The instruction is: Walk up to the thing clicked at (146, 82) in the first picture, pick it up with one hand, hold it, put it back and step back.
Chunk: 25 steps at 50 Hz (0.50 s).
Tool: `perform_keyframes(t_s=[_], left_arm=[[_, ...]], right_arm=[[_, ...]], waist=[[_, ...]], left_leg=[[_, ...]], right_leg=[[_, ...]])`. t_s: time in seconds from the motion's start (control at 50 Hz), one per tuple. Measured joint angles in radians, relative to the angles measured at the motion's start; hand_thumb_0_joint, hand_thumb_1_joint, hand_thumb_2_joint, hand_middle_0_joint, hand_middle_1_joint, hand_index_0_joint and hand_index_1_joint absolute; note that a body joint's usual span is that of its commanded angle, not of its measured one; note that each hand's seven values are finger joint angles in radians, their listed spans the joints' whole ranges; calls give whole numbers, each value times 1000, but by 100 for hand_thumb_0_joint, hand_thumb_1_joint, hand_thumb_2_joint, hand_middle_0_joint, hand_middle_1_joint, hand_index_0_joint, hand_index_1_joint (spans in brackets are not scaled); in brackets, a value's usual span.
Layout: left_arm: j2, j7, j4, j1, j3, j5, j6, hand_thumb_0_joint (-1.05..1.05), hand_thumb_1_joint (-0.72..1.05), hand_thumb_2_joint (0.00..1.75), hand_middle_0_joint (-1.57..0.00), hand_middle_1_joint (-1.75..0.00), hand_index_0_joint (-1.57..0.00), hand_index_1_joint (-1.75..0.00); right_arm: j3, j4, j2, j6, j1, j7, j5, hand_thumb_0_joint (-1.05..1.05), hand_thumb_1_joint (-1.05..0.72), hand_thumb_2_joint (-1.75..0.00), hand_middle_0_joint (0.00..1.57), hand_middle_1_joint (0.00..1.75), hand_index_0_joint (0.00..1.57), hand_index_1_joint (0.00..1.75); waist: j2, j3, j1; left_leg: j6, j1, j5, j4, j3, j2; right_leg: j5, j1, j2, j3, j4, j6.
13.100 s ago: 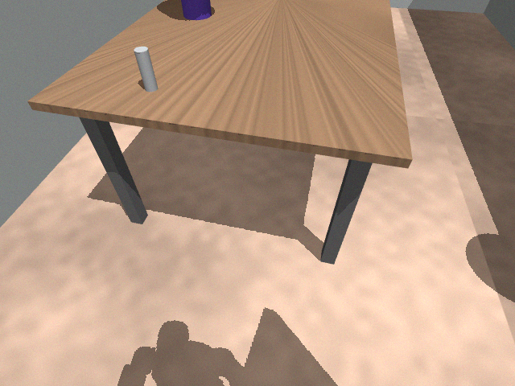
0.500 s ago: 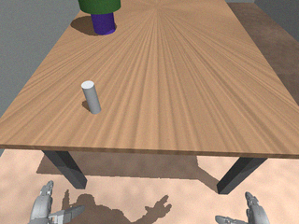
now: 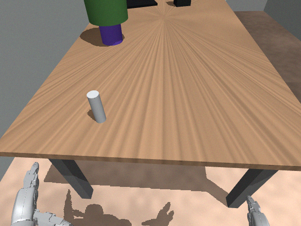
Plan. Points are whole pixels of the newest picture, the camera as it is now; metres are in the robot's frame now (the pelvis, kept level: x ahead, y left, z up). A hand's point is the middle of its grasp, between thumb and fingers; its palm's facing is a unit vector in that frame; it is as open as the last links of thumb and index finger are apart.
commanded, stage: rise first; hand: left
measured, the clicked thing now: (97, 107) +0.50 +0.23 +0.01
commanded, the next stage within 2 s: go down in 0.92 s
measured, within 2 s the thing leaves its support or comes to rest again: neither
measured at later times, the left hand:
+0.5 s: hand (38, 201) +0.17 +0.27 +0.06, palm faces +0.33 -0.85 -0.40, open 17.6 cm
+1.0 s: hand (30, 197) +0.16 +0.26 +0.09, palm faces +0.34 -0.85 -0.41, open 17.6 cm
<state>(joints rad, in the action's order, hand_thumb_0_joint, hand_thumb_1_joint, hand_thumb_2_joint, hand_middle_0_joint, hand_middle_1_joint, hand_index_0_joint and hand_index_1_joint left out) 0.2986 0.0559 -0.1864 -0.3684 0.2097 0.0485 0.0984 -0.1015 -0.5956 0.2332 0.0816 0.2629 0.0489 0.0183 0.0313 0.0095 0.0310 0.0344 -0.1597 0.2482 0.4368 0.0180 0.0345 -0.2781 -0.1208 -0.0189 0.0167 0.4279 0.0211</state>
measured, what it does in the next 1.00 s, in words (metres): stands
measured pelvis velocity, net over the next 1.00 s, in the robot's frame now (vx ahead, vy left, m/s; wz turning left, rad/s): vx -0.02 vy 0.00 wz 0.02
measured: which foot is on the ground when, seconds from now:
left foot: down 0.00-1.00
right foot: down 0.00-1.00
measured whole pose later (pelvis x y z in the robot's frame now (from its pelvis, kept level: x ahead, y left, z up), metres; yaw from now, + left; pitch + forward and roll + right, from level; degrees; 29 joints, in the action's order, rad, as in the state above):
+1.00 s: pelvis -0.02 +0.00 +0.00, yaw +1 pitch -4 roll +0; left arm 0.33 0.02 0.14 -0.46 0.29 0.04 0.26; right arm -0.13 -0.63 0.22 0.14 0.25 0.03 0.01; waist 0.04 0.05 0.05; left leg 0.03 -0.15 0.22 0.44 0.03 0.02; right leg -0.26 -0.11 -0.03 0.00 0.44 0.02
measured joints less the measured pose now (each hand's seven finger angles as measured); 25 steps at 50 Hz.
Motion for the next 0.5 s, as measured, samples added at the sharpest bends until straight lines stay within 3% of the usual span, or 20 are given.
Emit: perform_keyframes(t_s=[0.5], left_arm=[[23,-27,213,-75,61,-3,90,-1,-57,1,-7,-6,-7,-5]], right_arm=[[-21,-58,-7,17,-33,-1,-11,-1,48,-4,6,5,6,5]], waist=[[10,27,13]], left_leg=[[4,7,-24,-6,21,-4]], right_leg=[[8,9,-3,-21,9,-5]])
